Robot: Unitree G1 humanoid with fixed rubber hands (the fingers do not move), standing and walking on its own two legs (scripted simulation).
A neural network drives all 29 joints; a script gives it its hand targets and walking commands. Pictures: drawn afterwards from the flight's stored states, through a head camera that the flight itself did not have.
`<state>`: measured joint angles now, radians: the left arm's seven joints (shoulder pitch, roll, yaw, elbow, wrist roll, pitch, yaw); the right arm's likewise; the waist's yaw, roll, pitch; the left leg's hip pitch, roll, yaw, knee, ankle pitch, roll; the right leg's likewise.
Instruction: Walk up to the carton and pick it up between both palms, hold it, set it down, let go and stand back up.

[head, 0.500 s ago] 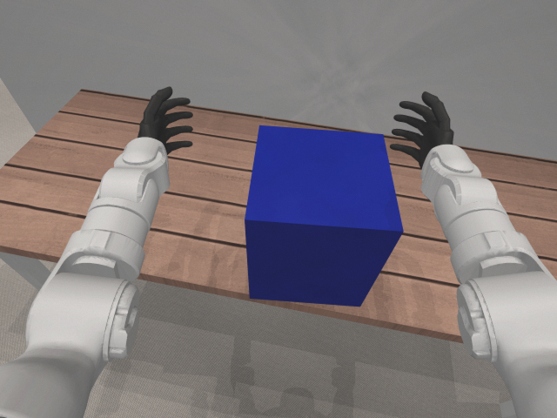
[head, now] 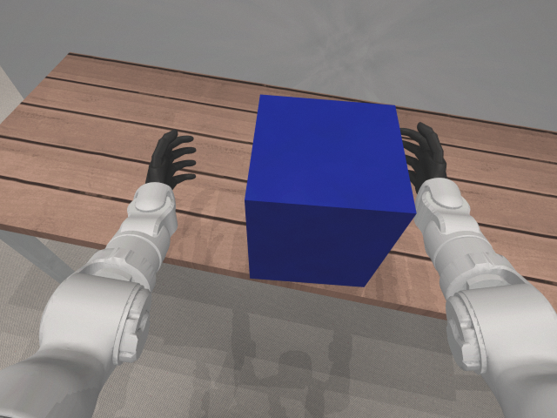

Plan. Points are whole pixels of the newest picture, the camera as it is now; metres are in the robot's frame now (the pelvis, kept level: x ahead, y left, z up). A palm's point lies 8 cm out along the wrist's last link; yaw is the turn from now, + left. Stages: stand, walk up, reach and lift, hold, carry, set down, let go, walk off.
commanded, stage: reach and lift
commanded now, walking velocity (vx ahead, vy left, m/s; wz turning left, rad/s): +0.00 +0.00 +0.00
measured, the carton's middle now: (316, 198) +0.47 -0.02 +0.00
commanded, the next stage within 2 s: none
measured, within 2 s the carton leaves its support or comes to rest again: neither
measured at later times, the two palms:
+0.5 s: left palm (183, 187) +0.45 +0.19 +0.02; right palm (414, 190) +0.48 -0.17 +0.03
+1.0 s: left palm (212, 183) +0.45 +0.15 +0.04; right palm (405, 203) +0.45 -0.15 +0.04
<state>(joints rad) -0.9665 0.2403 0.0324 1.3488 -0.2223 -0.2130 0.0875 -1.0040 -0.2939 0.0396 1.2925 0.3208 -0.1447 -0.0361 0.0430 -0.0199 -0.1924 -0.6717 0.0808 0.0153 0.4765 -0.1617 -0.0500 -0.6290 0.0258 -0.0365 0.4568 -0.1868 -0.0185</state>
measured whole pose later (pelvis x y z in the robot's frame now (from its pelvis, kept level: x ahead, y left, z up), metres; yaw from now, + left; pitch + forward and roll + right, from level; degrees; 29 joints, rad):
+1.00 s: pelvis +0.01 +0.01 +0.01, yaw -2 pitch +20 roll -1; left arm -0.90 -0.02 0.56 1.17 0.35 -0.36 0.11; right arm -0.87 -0.01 -0.61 1.09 -0.43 -0.33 -0.04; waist 0.04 0.02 -0.10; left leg -0.59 0.08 0.06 0.39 -0.14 -0.04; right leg -0.56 0.02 0.00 0.37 -0.16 -0.01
